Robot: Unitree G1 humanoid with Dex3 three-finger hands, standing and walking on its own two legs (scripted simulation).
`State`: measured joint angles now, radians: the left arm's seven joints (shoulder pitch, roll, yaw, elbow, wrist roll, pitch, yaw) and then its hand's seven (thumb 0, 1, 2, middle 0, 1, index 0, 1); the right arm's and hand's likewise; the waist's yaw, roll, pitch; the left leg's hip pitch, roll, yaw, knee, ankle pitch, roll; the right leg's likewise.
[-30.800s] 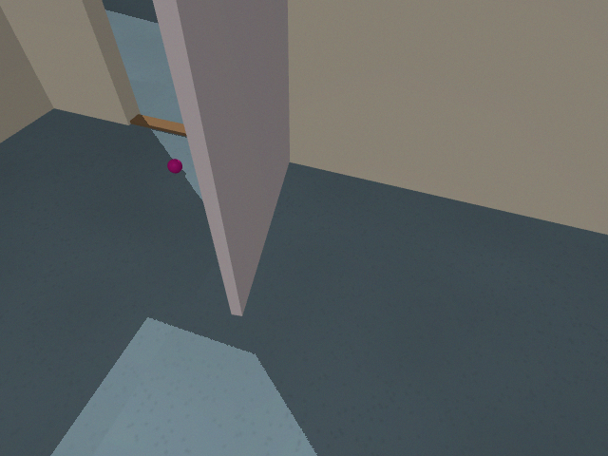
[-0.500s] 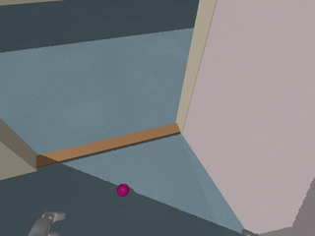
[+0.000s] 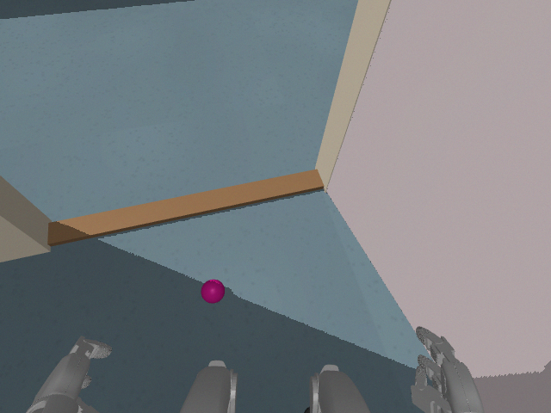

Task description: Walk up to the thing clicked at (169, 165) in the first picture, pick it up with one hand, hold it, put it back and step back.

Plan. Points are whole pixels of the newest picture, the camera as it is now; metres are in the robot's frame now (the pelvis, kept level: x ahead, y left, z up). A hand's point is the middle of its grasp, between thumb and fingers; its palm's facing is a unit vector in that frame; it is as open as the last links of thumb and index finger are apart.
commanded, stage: rise first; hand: left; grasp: from above
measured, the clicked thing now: (213, 291) +0.46 +0.18 -0.62
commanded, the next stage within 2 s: approach in 1.94 s
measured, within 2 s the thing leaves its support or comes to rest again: neither
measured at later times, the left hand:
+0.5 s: hand (153, 329) +0.30 +0.26 -0.34, palm faces -0.48 -0.28 -0.83, open 13.8 cm
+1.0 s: hand (170, 306) +0.37 +0.25 -0.44, palm faces -0.46 -0.01 -0.89, open 13.9 cm
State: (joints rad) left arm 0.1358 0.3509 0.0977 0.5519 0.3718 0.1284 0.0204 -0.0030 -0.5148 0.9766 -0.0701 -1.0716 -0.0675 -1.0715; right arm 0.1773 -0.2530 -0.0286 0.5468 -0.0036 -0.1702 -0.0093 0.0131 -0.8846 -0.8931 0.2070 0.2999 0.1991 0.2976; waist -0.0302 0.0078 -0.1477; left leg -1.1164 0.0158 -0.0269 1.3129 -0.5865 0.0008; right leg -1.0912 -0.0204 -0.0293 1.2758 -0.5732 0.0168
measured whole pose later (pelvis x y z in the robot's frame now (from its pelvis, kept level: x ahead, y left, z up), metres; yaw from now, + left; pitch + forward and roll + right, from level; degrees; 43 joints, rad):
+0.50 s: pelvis -0.07 -0.01 -0.20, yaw -2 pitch +34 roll -3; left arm -0.55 0.51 0.08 0.99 0.90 -0.14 0.17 0.00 -0.49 0.99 -0.10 -1.06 -0.10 -1.06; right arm 0.12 -0.27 -0.06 0.70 -0.03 -0.11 0.06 0.01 -0.88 -0.89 0.21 0.30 0.20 0.30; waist -0.06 0.03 -0.15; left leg -1.95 0.01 -0.06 2.02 -0.67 -0.02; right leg -1.92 -0.02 -0.04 1.99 -0.66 0.00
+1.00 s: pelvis -0.08 +0.00 -0.28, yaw -4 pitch +35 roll -6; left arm -0.84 0.65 0.06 1.32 1.23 -0.22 0.35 0.00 -0.49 1.00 -0.13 -0.95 -0.12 -0.96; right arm 0.15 -0.26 -0.02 0.76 -0.10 -0.05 0.10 0.01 -0.91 -0.90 0.21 0.30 0.20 0.30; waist -0.18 0.01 -0.11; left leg -2.21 0.00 -0.09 2.27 -0.67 0.01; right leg -2.15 -0.02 -0.06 2.21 -0.66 0.02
